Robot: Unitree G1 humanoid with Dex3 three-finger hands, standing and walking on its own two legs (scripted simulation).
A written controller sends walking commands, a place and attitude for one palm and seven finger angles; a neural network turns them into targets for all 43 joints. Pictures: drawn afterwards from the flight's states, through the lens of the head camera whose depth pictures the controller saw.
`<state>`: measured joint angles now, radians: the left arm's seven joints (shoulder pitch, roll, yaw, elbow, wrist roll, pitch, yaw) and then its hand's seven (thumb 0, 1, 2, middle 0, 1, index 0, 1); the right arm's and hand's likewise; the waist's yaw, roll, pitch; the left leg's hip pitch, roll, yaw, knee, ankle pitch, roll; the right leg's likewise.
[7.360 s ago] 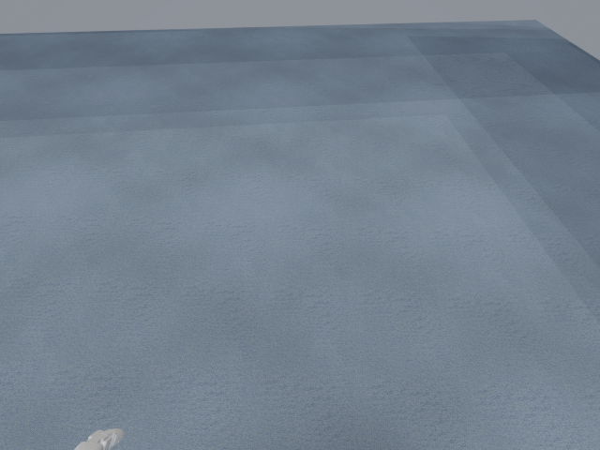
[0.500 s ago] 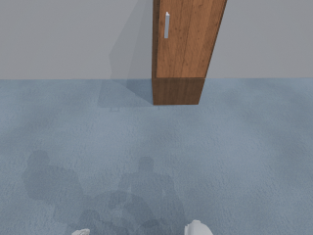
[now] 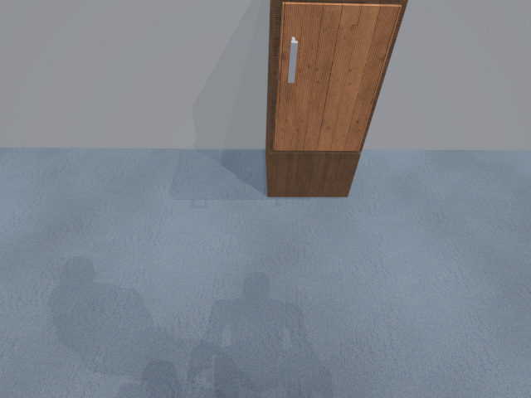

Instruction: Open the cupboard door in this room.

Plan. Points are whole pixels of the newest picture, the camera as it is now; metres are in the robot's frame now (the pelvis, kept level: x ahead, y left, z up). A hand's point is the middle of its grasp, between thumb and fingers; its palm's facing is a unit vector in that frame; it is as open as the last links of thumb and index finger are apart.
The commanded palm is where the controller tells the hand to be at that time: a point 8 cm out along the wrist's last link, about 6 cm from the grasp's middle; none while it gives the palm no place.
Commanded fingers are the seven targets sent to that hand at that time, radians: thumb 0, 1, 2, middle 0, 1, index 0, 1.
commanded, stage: stand and wait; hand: left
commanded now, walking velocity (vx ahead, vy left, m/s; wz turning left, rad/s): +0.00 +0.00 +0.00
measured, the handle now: (292, 60) +1.18 -0.03 -0.01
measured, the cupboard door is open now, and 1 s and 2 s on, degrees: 0 0 0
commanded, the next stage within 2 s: look at it before walking up in 0.62 s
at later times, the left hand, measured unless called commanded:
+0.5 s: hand out of the picture +0.00 +0.18 -0.17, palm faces +0.01 -0.99 -0.16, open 7.4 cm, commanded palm none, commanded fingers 0.00 0.90 0.90 -0.20 -0.30 -0.20 -0.30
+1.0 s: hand out of the picture +0.03 +0.17 -0.17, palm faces +0.00 -0.98 -0.17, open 7.3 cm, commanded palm none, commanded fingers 0.00 0.90 0.90 -0.20 -0.30 -0.20 -0.30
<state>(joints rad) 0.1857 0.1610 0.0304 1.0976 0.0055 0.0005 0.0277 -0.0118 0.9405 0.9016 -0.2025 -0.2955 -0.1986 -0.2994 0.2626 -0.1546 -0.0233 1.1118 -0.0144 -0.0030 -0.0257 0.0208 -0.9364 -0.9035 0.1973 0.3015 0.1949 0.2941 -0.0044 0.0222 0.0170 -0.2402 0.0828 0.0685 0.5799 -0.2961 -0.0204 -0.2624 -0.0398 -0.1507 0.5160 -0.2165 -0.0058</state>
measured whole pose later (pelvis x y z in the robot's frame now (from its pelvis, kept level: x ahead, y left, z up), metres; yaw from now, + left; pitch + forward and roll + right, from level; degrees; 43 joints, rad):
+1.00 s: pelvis +0.04 +0.01 +0.01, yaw -2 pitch -2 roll +0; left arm 0.29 0.12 0.00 1.15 0.01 -0.01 0.04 0.01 0.92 0.90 -0.20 -0.30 -0.20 -0.30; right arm 0.32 -0.12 0.00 1.17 0.00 -0.02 -0.03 0.01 -0.91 -0.90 0.20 0.30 0.20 0.29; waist 0.00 0.00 0.04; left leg -0.09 0.03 0.13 0.40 -0.28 0.01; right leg -0.17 -0.08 -0.10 0.43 -0.22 0.03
